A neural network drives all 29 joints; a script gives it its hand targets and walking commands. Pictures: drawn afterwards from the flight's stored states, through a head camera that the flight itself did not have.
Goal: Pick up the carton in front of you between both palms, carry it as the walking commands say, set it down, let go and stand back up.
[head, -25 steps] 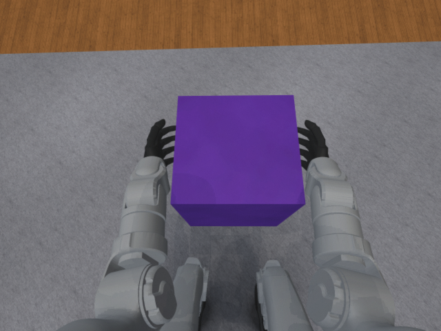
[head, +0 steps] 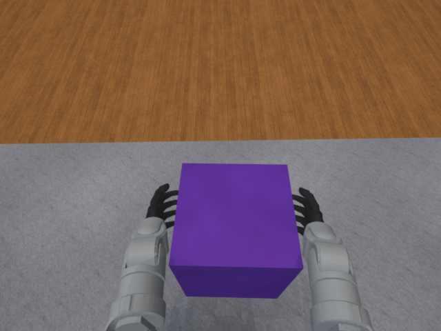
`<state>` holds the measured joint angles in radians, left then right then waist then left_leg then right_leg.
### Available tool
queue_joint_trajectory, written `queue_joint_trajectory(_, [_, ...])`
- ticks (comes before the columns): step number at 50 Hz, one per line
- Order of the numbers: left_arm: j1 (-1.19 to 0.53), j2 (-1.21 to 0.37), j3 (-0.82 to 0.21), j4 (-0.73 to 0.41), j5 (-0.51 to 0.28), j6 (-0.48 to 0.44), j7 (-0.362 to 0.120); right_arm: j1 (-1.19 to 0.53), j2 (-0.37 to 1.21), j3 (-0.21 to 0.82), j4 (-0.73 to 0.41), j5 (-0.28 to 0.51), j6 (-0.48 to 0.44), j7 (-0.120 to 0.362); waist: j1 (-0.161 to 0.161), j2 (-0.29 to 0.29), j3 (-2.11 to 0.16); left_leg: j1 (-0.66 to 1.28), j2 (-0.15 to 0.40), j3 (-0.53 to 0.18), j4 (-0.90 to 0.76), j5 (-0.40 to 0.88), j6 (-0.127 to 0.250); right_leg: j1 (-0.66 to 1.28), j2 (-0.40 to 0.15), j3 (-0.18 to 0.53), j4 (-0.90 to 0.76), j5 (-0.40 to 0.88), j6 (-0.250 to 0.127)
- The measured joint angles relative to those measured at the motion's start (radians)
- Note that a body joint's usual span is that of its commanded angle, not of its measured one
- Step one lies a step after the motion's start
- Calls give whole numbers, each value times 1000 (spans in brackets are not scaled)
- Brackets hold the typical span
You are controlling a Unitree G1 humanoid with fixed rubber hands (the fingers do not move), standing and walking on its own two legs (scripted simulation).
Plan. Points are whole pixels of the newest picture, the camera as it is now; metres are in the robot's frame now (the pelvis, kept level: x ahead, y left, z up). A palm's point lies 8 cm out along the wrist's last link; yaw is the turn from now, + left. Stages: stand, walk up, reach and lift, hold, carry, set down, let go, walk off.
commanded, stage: reach and lift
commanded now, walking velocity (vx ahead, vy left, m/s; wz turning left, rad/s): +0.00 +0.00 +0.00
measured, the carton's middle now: (232, 235) +0.32 +0.00 -0.07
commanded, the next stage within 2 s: hold in 1.14 s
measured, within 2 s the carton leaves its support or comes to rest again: neither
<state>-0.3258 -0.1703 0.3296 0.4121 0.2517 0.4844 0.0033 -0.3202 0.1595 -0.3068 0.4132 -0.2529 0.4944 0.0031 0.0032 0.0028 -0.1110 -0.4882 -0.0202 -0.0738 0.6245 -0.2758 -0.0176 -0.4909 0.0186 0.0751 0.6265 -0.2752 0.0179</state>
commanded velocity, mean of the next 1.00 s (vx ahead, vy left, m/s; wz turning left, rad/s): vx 0.00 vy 0.00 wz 0.00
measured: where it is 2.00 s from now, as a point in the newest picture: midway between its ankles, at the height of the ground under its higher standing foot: outside the picture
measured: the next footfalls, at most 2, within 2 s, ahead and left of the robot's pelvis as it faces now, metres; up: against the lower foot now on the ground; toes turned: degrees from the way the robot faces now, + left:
none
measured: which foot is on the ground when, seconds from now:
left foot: down 0.00-1.00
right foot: down 0.00-1.00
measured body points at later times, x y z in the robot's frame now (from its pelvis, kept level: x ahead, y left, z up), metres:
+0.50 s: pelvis -0.01 +0.00 +0.02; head -0.02 +0.00 +0.47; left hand +0.31 +0.15 +0.04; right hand +0.31 -0.15 +0.03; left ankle +0.02 +0.13 -0.72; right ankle +0.02 -0.13 -0.72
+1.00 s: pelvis +0.01 +0.00 +0.02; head -0.01 +0.00 +0.47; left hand +0.31 +0.15 +0.05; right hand +0.31 -0.15 +0.04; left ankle +0.02 +0.13 -0.72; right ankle +0.02 -0.13 -0.72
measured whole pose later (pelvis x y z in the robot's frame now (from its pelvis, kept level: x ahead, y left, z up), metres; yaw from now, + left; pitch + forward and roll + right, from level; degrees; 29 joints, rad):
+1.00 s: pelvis +0.01 +0.00 +0.02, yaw +0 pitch -5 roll +0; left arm -0.26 -0.15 0.23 0.27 0.28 0.67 -0.01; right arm -0.25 0.15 -0.22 0.27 -0.28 0.68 0.02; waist 0.00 0.00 0.03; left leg -0.08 -0.01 -0.08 0.36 -0.19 -0.02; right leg -0.08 0.01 0.08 0.37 -0.19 0.01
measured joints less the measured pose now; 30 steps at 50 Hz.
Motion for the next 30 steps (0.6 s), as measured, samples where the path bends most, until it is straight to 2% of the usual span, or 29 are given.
queue_joint_trajectory(5, [40,13,-50,-37,2,58,-1,48,-5,43,-47,0,57,-4,-2,0,30,167,4,-2,-109,35,2,169,-4,-1,-112,36,-1])
queue_joint_trajectory(10, [32,11,-44,-26,30,103,-12,39,-3,35,-38,-24,105,7,-3,-2,60,269,6,-1,-161,53,3,270,-6,0,-164,55,-2])
queue_joint_trajectory(15, [5,3,-18,-9,56,118,-20,9,5,6,-17,-50,120,19,-2,-4,101,297,6,1,-158,55,3,297,-5,2,-161,57,-2])
queue_joint_trajectory(30, [-5,0,-19,-57,54,127,-28,-2,8,10,-65,-49,130,24,-4,-2,147,332,6,-1,-190,70,2,332,-7,1,-190,70,-2])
